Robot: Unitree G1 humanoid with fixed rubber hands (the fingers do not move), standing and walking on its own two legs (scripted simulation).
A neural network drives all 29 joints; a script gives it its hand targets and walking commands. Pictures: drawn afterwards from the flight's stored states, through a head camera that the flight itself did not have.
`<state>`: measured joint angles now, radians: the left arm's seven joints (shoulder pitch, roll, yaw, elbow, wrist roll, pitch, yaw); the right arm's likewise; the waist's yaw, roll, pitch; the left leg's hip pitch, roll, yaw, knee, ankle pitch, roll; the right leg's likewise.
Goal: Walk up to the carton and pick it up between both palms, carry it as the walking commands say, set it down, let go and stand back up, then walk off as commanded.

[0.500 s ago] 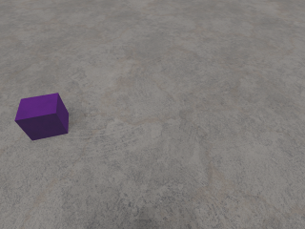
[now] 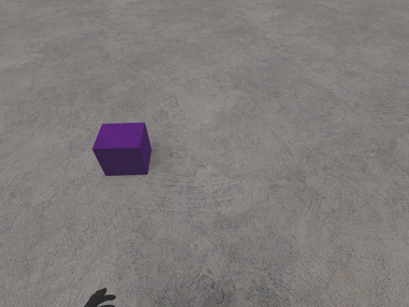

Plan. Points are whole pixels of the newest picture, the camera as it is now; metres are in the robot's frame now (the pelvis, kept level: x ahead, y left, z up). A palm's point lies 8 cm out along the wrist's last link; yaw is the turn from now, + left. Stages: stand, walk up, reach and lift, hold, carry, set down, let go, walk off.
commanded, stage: walk up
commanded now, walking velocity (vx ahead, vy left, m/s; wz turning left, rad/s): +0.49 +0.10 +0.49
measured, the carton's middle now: (125, 149) +1.18 +0.51 -0.66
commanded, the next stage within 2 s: none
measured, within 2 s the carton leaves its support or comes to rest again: neither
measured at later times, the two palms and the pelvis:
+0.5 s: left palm out of the picture +0.02 +0.27 -0.10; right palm (244, 209) +0.43 -0.11 -0.16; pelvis +0.21 +0.07 -0.02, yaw +13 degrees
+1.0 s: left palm (65, 172) +0.55 +0.43 -0.11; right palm (230, 191) +0.49 -0.08 -0.16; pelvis +0.49 +0.17 -0.02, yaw +21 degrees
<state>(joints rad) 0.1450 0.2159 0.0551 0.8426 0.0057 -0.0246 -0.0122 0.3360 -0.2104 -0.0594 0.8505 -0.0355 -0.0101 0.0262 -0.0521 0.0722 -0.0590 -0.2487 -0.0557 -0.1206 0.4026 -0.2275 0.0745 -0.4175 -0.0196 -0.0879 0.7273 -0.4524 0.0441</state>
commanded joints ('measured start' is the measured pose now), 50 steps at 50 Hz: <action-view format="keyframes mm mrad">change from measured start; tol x32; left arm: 1 1 79 22 -60 -12 -38 12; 5 462 312 86 60 1 -50 64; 46 -134 47 3 -63 14 -15 -25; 50 163 99 29 30 14 -28 17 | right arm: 1 15 -201 -59 -37 3 -30 -6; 21 -359 -24 3 -124 29 15 85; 29 254 -335 -93 46 17 -52 -5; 50 92 -157 -20 155 23 -61 -19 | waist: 1 33 22 30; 5 248 -372 -23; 50 118 15 23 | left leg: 1 9 207 -295 -155 -248 110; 6 -744 52 -26 678 -274 -77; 13 -514 104 94 817 133 -105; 23 -307 25 306 209 136 -76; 28 658 349 -202 102 352 183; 36 -36 259 -12 -166 293 65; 50 92 163 108 131 453 38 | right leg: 1 78 21 13 -176 102 -30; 4 762 -201 216 -427 -26 -82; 6 570 -581 700 -610 -235 -145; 12 373 -284 56 -445 591 -7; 25 523 -310 -118 -177 1328 -59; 29 -188 -104 65 668 -152 -17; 47 -123 -85 8 -88 302 -19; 50 302 -35 -38 -255 294 -16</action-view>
